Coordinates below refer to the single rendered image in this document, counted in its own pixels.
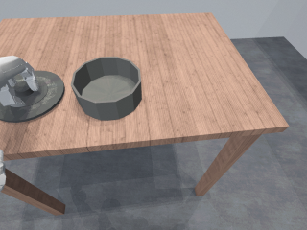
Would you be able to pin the knob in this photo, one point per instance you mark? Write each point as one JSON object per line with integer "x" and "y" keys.
{"x": 22, "y": 89}

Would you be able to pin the left robot hand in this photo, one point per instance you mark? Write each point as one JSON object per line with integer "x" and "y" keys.
{"x": 12, "y": 66}

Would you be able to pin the pot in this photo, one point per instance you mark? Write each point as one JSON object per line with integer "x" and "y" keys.
{"x": 107, "y": 88}

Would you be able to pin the lid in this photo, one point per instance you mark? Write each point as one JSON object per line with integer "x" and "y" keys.
{"x": 50, "y": 92}

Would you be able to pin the table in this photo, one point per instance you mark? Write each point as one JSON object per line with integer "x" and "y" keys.
{"x": 195, "y": 86}

